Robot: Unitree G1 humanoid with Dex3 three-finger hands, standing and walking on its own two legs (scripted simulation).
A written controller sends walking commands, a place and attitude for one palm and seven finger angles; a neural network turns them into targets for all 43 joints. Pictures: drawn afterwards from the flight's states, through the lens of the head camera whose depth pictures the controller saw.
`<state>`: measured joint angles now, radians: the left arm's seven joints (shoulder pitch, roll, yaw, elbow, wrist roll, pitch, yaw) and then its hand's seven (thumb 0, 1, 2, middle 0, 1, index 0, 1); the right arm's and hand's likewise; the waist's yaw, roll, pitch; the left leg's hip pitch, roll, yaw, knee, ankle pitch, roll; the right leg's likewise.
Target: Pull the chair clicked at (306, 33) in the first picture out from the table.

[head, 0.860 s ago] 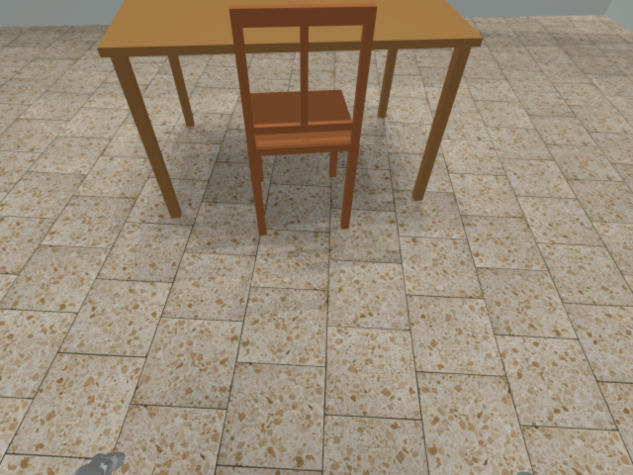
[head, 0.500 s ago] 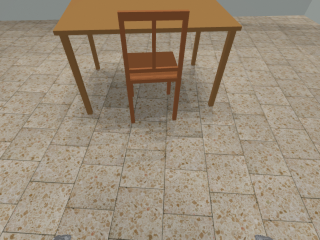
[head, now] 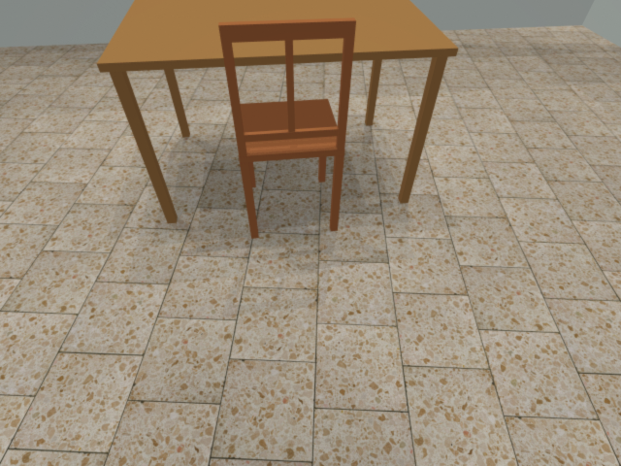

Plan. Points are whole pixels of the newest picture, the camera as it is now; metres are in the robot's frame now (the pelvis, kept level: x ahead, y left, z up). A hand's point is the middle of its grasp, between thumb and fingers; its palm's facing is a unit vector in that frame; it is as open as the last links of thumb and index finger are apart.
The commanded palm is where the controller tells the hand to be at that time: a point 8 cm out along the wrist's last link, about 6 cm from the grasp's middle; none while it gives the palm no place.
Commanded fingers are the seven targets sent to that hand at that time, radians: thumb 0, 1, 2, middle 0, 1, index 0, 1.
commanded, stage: stand and wait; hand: left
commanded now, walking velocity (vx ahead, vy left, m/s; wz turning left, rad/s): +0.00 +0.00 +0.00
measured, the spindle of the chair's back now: (290, 89) +1.20 +0.13 -0.09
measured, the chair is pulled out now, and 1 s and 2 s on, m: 0.00 0.00 0.00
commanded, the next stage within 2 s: look at it before walking up in 0.16 s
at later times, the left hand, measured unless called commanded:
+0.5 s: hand out of the picture +0.07 +0.24 -0.16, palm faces -0.04 -0.95 -0.32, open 7.4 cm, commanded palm none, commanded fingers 0.00 0.90 0.90 -0.20 -0.30 -0.20 -0.30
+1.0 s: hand out of the picture +0.07 +0.24 -0.16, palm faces -0.04 -0.95 -0.31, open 7.4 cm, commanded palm none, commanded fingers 0.00 0.90 0.90 -0.20 -0.30 -0.20 -0.30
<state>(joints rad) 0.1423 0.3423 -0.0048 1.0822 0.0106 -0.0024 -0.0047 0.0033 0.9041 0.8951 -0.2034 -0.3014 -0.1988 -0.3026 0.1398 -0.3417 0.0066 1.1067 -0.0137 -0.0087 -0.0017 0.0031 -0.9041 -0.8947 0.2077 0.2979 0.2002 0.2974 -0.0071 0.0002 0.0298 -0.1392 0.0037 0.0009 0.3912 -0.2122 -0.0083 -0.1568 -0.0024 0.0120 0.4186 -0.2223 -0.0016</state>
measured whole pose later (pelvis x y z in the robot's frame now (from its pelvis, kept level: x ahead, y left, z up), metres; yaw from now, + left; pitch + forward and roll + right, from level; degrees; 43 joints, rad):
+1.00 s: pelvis +0.01 +0.00 +0.00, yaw -2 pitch -2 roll +0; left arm 0.18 0.32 0.00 1.08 0.02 0.01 0.00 0.00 0.91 0.90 -0.20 -0.30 -0.20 -0.30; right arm 0.14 -0.31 0.00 1.10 -0.02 0.00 0.00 0.00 -0.91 -0.89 0.21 0.30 0.20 0.30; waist 0.01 -0.01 0.02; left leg -0.15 0.02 0.03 0.42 -0.24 -0.01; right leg -0.17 0.01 0.04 0.43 -0.23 0.00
